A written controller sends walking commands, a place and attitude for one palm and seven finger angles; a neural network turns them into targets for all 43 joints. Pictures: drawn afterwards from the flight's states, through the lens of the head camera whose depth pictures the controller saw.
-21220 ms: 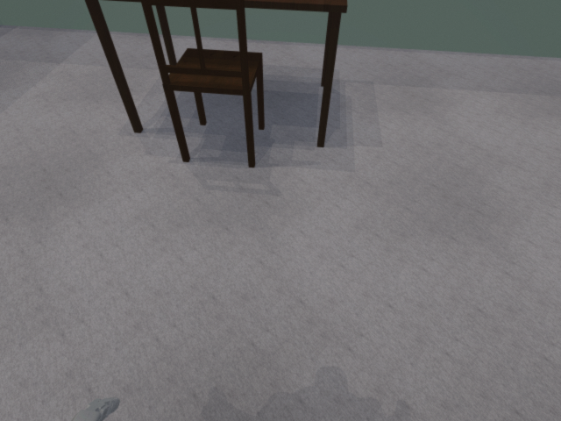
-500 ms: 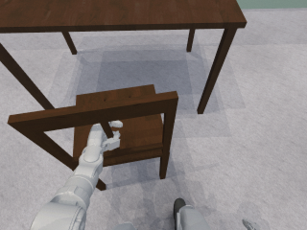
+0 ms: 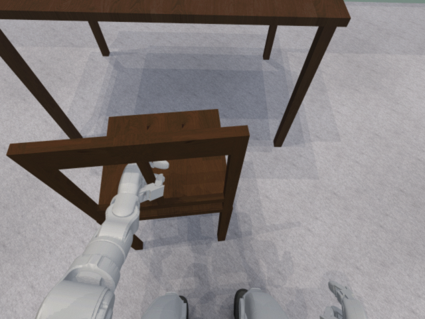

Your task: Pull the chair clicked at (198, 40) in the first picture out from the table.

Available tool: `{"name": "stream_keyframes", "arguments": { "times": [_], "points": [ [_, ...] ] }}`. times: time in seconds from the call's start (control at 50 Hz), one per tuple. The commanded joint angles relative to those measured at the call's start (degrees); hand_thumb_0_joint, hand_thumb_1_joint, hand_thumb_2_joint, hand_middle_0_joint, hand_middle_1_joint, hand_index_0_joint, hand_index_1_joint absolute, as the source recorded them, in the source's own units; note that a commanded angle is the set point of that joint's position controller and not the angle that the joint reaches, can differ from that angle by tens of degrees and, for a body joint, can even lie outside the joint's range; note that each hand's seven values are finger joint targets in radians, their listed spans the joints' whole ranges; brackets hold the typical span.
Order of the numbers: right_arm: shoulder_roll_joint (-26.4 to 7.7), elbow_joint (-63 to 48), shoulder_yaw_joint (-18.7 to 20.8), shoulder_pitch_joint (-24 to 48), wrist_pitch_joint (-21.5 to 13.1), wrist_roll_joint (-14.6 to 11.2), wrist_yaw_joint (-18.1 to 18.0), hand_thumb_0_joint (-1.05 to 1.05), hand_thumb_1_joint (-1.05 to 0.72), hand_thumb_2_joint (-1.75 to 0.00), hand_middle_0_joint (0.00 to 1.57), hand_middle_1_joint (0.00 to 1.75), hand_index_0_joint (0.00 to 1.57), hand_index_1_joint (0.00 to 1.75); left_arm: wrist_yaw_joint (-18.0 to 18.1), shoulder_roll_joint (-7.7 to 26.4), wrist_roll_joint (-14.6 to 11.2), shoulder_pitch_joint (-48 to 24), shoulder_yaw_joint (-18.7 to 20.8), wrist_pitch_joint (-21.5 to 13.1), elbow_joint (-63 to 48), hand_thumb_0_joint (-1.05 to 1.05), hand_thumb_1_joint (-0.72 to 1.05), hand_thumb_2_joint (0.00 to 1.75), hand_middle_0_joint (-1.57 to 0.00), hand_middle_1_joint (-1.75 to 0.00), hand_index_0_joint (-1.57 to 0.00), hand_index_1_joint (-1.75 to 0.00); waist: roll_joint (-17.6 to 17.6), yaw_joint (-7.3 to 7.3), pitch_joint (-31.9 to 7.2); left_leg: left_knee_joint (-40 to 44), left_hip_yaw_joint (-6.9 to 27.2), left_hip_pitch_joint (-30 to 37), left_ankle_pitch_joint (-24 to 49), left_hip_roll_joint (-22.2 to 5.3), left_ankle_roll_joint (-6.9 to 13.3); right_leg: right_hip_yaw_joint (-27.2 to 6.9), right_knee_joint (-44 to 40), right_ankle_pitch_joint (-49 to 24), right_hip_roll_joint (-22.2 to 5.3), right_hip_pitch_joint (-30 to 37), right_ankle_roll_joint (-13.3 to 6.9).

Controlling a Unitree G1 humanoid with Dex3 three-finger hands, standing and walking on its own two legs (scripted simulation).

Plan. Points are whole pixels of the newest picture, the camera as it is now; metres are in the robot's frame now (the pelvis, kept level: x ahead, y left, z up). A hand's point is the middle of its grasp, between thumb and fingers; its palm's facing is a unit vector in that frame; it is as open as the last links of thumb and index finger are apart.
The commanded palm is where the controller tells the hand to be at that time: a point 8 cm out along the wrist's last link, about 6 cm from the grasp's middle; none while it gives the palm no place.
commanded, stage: step backward, pulling the chair out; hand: left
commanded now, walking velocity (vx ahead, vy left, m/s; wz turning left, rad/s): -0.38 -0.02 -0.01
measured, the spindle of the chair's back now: (152, 183) +0.39 +0.15 -0.09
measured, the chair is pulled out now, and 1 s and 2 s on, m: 0.31 0.48 0.60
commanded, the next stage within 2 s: stop walking, hand still on the chair in 1.06 s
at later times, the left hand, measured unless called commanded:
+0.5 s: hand (152, 218) +0.30 +0.13 -0.06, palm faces -0.02 -0.98 -0.18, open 5.0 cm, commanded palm +0.30 +0.18 -0.06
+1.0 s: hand (148, 268) +0.20 +0.13 -0.06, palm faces +0.01 -0.98 -0.21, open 5.0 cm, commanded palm +0.20 +0.18 -0.05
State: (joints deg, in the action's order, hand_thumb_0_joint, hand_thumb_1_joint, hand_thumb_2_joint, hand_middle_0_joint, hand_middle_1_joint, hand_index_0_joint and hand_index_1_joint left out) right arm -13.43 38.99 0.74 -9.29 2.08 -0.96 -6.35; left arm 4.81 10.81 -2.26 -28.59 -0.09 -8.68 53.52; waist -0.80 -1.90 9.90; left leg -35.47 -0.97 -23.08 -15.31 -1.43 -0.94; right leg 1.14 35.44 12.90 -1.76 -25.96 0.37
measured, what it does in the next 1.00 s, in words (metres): walks backwards: left foot, then right foot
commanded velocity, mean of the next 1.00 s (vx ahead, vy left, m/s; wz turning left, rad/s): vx -0.37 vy -0.03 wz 0.00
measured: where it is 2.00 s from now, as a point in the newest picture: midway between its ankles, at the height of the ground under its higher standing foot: outside the picture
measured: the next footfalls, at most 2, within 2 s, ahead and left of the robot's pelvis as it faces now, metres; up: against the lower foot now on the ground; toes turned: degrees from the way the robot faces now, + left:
left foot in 0.30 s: -0.05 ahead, +0.16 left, +0.00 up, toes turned +0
right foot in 0.48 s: +0.00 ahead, -0.12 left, +0.00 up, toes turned -2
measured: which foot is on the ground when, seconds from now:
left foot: down 0.00-0.08, up 0.10-0.28, down 0.30-0.98, up 1.00-1.00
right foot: down 0.00-0.36, up 0.38-0.46, down 0.48-0.80, up 0.82-0.90, down 0.92-1.00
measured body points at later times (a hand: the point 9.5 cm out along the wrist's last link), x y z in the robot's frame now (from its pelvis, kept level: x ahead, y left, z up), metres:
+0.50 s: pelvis -0.06 +0.01 +0.01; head +0.03 +0.00 +0.45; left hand +0.29 +0.19 -0.04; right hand +0.02 -0.25 -0.13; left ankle -0.10 +0.13 -0.72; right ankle -0.04 -0.12 -0.72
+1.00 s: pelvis -0.16 -0.01 +0.00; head -0.06 -0.03 +0.44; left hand +0.20 +0.18 -0.04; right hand -0.07 -0.25 -0.14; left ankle -0.09 +0.16 -0.72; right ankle -0.11 -0.12 -0.72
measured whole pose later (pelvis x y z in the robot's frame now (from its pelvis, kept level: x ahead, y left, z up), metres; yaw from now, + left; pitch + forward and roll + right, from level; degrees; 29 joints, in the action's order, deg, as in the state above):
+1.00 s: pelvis -0.16 -0.01 +0.00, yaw -2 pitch -1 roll -2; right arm -12.2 41.5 0.5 -10.5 0.3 -1.1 -3.8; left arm 4.3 10.9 -3.4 -27.6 3.2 -10.9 56.5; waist 4.7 -1.6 13.5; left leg -35.2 1.5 -22.2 -12.2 -7.9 -3.6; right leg 2.9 30.6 10.1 3.1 -18.9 -1.5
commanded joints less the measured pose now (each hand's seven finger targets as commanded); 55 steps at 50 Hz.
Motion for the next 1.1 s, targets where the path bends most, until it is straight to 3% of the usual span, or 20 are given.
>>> {"name": "stream_keyframes", "arguments": {
  "times": [0.0, 0.08, 0.16, 0.24, 0.3, 0.36, 0.4, 0.44, 0.48, 0.52, 0.54, 0.64, 0.7, 0.74, 0.78, 0.86, 0.94, 0.98, 1.02, 1.08],
  "points": [
    [-7.76, -3.17, 2.5, -3.93, -1.99, 0.02, -0.12, 0.0, -0.9, -0.9, 0.2, 0.3, 0.2, 0.3, 0.93, 6.86, 1.71, -19.03, 0.63, -5.61, -12.12, 0.0, 0.9, 0.9, -0.5, -1.45, -0.5, -1.45, 7.7, -0.45, -28.21, 2.6, 7.13, 11.0, 30.64, -11.84, 3.63, -2.46, -2.55, -15.51, -2.6, 15.04, -1.03],
    [-7.96, -1.76, 3.22, -3.45, -2.6, -1.32, -1.24, 0.0, -0.9, -0.9, 0.2, 0.3, 0.2, 0.3, 1.45, 13.1, 1.33, -16.45, 4.04, -5.26, -5.77, 0.0, 0.9, 0.9, -0.5, -1.45, -0.5, -1.45, -9.4, 0.19, -29.69, -15.49, 2.16, 4.1, -13.64, 0.91, -2.11, -16.24, -15.58, -28.29, -18.48, 16.28, -7.41],
    [-8.06, 0.29, 1.47, -2.32, -3.31, -0.66, -1.02, 0.0, -0.9, -0.9, 0.2, 0.3, 0.2, 0.3, 1.62, 12.85, 1.78, -16.75, 4.83, -3.97, -4.28, 0.0, 0.9, 0.9, -0.5, -1.45, -0.5, -1.45, -5.66, 1.14, -28.51, -14.16, 5.99, 2.52, -15.49, -0.19, -1.32, -11.33, -14.33, -24.86, -18.84, 18.42, -7.59],
    [-8.73, 1.02, 1.23, -4.76, -2.7, -1.2, -1.66, 0.0, -0.9, -0.9, 0.2, 0.3, 0.2, 0.3, 1.07, 9.0, 0.7, -16.58, 2.21, -2.48, -4.65, 0.0, 0.9, 0.9, -0.5, -1.45, -0.5, -1.45, -6.78, -0.41, -30.72, 10.17, 1.6, 10.36, -1.21, -1.09, -1.21, -6.3, -9.75, -28.22, -13.58, 21.35, -3.29],
    [-10.58, -1.98, 2.64, -4.35, -1.27, -1.01, -1.82, 0.0, -0.9, -0.9, 0.2, 0.3, 0.2, 0.3, 0.73, 6.04, 0.16, -18.44, 0.22, -2.1, -8.2, 0.0, 0.9, 0.9, -0.5, -1.45, -0.5, -1.45, 6.94, 0.35, -28.18, 10.34, 7.53, 14.83, 30.94, -12.37, 3.26, -0.37, -0.29, -20.3, -2.88, 14.38, 0.56],
    [-7.95, -3.39, 2.06, -2.51, -1.06, 0.59, -0.77, 0.0, -0.9, -0.9, 0.2, 0.3, 0.2, 0.3, -0.07, 4.84, 0.66, -24.12, -0.69, -3.08, -13.84, 0.0, 0.9, 0.9, -0.5, -1.45, -0.5, -1.45, 16.65, -0.27, -27.17, 11.98, 9.07, 15.33, 37.9, -15.76, 5.01, -0.2, 8.34, 2.9, -1.54, 9.87, -0.19],
    [-7.72, -2.74, 2.14, -3.69, -1.36, 0.8, 0.15, 0.0, -0.9, -0.9, 0.2, 0.3, 0.2, 0.3, 0.41, 4.54, 1.01, -21.35, 0.35, -3.45, -10.37, 0.0, 0.9, 0.9, -0.5, -1.45, -0.5, -1.45, 14.31, 0.07, -22.72, 8.83, 9.46, 18.25, 49.11, -17.42, 6.37, -0.67, 7.57, 7.54, -0.55, 5.83, -1.23],
    [-7.9, -1.29, 2.74, -6.05, -1.72, 0.43, 1.2, 0.0, -0.9, -0.9, 0.2, 0.3, 0.2, 0.3, 0.63, 4.26, 1.47, -21.18, 0.69, -4.6, -8.39, 0.0, 0.9, 0.9, -0.5, -1.45, -0.5, -1.45, 8.83, -0.3, -25.48, -1.57, 6.21, 25.97, 58.67, -14.82, 4.04, 0.09, -4.51, -5.02, -0.54, 8.57, -2.14],
    [-8.31, 0.18, 3.06, -7.71, -2.24, -0.06, 1.33, 0.0, -0.9, -0.9, 0.2, 0.3, 0.2, 0.3, 0.7, 5.96, 1.88, -22.0, 1.49, -5.54, -5.81, 0.0, 0.9, 0.9, -0.5, -1.45, -0.5, -1.45, 3.05, -0.9, -29.57, -10.21, 2.77, 19.79, 46.42, -10.21, -0.01, -2.85, -10.55, -35.56, -4.5, 19.73, -4.16],
    [-8.33, 0.27, 2.89, -6.53, -2.8, -0.46, 0.1, 0.0, -0.9, -0.9, 0.2, 0.3, 0.2, 0.3, 0.9, 9.54, 1.94, -22.18, 3.64, -6.64, -3.42, 0.0, 0.9, 0.9, -0.5, -1.45, -0.5, -1.45, -6.64, -0.44, -31.68, -17.03, 1.35, 2.6, -4.77, -1.42, -2.64, -12.92, -8.47, -67.7, -16.13, 33.0, -10.22],
    [-8.55, 0.12, 3.12, -4.69, -3.34, -0.65, -0.31, 0.0, -0.9, -0.9, 0.2, 0.3, 0.2, 0.3, 0.78, 10.6, 2.11, -19.85, 4.58, -5.75, -1.17, 0.0, 0.9, 0.9, -0.5, -1.45, -0.5, -1.45, -9.31, 0.66, -30.99, -17.5, 4.81, -1.22, -15.14, -1.47, -2.29, -13.02, -7.97, -67.82, -19.44, 33.11, -10.82],
    [-7.41, 0.76, 1.01, -3.18, -3.04, -0.35, -1.12, 0.0, -0.9, -0.9, 0.2, 0.3, 0.2, 0.3, 0.86, 10.36, 1.64, -15.73, 4.09, -4.84, -3.26, 0.0, 0.9, 0.9, -0.5, -1.45, -0.5, -1.45, -3.39, 0.22, -30.29, 3.23, 2.85, 6.77, -0.92, -2.22, -2.21, -6.15, -6.02, -44.86, -13.86, 25.1, -5.01],
    [-9.79, -2.05, 2.27, -2.86, -1.96, -0.19, -1.06, 0.0, -0.9, -0.9, 0.2, 0.3, 0.2, 0.3, 0.85, 7.93, 0.9, -16.06, 1.98, -4.41, -8.6, 0.0, 0.9, 0.9, -0.5, -1.45, -0.5, -1.45, 4.25, -0.13, -29.4, 8.92, 10.59, 14.0, 35.54, -12.57, 3.64, -1.04, -0.07, -22.8, -2.72, 16.48, 0.68],
    [-8.88, -2.77, 2.61, -4.06, -1.85, -0.55, 0.21, 0.0, -0.9, -0.9, 0.2, 0.3, 0.2, 0.3, 0.04, 5.1, 0.69, -17.31, 0.41, -4.94, -9.6, 0.0, 0.9, 0.9, -0.5, -1.45, -0.5, -1.45, 3.85, -0.3, -27.8, 9.29, 9.61, 14.8, 35.1, -15.07, 5.8, -1.14, 0.48, -2.04, 0.58, 13.56, 0.48],
    [-7.76, -3.21, 2.19, -2.72, -1.99, 0.95, 0.58, 0.0, -0.9, -0.9, 0.2, 0.3, 0.2, 0.3, -0.08, 5.31, 1.41, -17.77, 0.35, -5.14, -12.68, 0.0, 0.9, 0.9, -0.5, -1.45, -0.5, -1.45, 16.87, -0.49, -26.15, 12.32, 12.26, 13.31, 35.53, -17.47, 7.95, -0.58, 6.84, 10.4, 0.7, 10.3, 0.16],
    [-8.25, -2.34, 3.09, -5.6, -2.81, 0.36, 1.59, 0.0, -0.9, -0.9, 0.2, 0.3, 0.2, 0.3, 0.39, 7.73, 1.48, -14.47, 2.84, -5.68, -11.18, 0.0, 0.9, 0.9, -0.5, -1.45, -0.5, -1.45, 13.38, -0.93, -27.0, 6.05, 10.09, 19.87, 42.52, -17.39, 7.92, -1.09, 0.44, 5.81, 1.38, 10.42, -0.05],
    [-7.86, -1.96, 2.9, -4.69, -3.79, -0.32, 1.54, 0.0, -0.9, -0.9, 0.2, 0.3, 0.2, 0.3, 0.02, 8.9, 2.51, -16.79, 2.21, -6.9, -8.9, 0.0, 0.9, 0.9, -0.5, -1.45, -0.5, -1.45, 8.84, -0.7, -26.08, -0.42, 3.75, 13.86, 24.71, -10.25, 2.59, -3.34, -12.99, -19.24, -2.78, 18.18, -0.43],
    [-8.12, -1.75, 3.82, -3.76, -3.93, -2.12, 0.2, 0.0, -0.9, -0.9, 0.2, 0.3, 0.2, 0.3, 0.37, 14.84, 1.59, -16.21, 5.44, -5.34, -4.04, 0.0, 0.9, 0.9, -0.5, -1.45, -0.5, -1.45, -11.9, -0.07, -26.27, -14.62, -0.28, 5.35, -13.19, 0.06, -1.98, -16.29, -18.35, -19.28, -16.27, 14.88, -6.03],
    [-8.21, -1.12, 3.2, -0.78, -4.37, -1.57, 0.07, 0.0, -0.9, -0.9, 0.2, 0.3, 0.2, 0.3, 0.68, 12.25, 1.16, -16.55, 4.92, -4.05, -1.07, 0.0, 0.9, 0.9, -0.5, -1.45, -0.5, -1.45, -7.98, 1.94, -24.55, -27.14, 6.49, 1.96, -15.41, -0.21, -1.45, -17.02, -19.78, -7.22, -19.48, 11.58, -7.28],
    [-6.69, 0.68, 0.84, -2.14, -4.78, -1.01, 0.1, 0.0, -0.9, -0.9, 0.2, 0.3, 0.2, 0.3, 1.2, 12.07, 1.27, -14.96, 5.69, -3.72, 0.29, 0.0, 0.9, 0.9, -0.5, -1.45, -0.5, -1.45, -3.95, 1.44, -26.56, -19.6, 5.4, 2.79, -13.62, 0.09, -1.67, -11.03, -14.59, -15.84, -16.75, 16.58, -7.82]
  ]
}}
